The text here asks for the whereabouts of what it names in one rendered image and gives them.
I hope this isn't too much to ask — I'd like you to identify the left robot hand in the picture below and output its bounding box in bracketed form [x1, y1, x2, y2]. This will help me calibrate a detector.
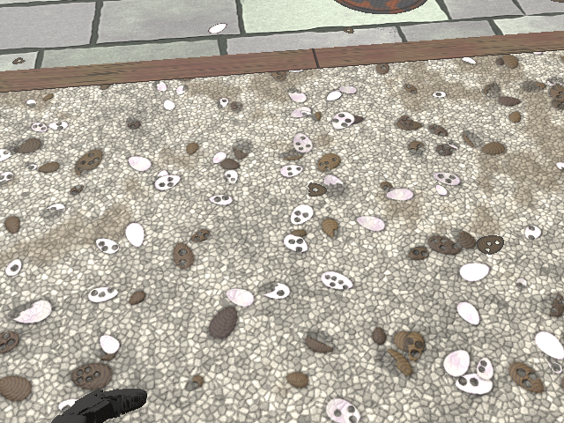
[51, 389, 147, 423]

